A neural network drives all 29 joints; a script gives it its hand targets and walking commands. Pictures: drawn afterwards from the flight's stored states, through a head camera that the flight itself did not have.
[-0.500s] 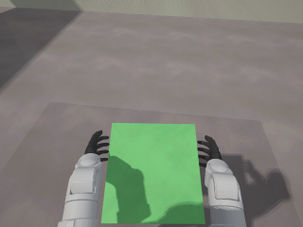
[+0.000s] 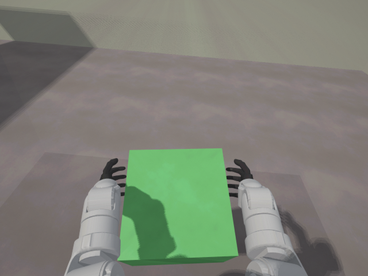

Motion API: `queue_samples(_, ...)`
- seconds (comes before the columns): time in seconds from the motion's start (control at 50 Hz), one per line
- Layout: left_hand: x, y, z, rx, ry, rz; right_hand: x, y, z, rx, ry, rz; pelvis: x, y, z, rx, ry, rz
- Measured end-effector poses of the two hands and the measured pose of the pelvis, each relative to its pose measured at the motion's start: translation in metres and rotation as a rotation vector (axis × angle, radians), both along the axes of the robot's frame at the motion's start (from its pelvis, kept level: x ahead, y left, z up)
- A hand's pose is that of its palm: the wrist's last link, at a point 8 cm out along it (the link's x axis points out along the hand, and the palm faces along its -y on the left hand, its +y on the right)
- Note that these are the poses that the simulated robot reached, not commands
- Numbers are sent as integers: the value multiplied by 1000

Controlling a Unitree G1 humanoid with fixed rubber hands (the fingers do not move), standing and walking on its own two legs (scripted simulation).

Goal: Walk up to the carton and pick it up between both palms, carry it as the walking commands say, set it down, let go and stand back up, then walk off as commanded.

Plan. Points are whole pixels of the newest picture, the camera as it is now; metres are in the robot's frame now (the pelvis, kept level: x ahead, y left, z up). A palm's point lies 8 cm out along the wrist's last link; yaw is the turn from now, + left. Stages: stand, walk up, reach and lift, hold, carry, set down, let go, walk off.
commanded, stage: hold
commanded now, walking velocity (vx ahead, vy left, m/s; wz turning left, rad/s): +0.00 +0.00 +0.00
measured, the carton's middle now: (177, 207) +0.31 +0.05 -0.05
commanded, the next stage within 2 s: set down in 0.10 s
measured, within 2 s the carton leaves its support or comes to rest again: neither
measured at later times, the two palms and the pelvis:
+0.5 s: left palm (119, 197) +0.28 +0.19 +0.00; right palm (250, 203) +0.33 -0.14 -0.01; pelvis +0.02 -0.01 +0.00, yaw +0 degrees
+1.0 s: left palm (123, 209) +0.30 +0.20 -0.08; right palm (240, 211) +0.35 -0.13 -0.08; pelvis +0.00 -0.01 -0.03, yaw +1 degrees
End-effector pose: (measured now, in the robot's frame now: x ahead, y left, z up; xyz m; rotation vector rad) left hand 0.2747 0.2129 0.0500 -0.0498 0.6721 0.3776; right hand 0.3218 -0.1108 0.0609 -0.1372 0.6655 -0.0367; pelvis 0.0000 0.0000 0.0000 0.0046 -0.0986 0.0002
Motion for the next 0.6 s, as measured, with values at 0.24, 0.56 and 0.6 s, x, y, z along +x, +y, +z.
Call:
queue_samples(0.24,9,-15,0,4,12,-104,4,-25,-11,28,17,44,9,14,2,2,0,-17)
queue_samples(0.56,11,-21,-55,8,72,-62,10,-27,-75,52,73,24,20,-15,-4,2,119,13)
queue_samples(0.6,11,-21,-61,2,69,-55,14,-26,-80,50,71,22,21,-17,-5,0,148,17)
